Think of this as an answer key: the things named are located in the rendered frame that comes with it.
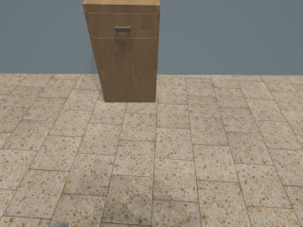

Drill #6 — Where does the handle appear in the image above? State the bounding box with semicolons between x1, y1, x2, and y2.
115;26;131;32

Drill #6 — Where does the drawer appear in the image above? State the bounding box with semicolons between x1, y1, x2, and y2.
88;12;156;38

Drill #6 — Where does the cabinet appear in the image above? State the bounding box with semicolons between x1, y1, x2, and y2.
82;0;161;103

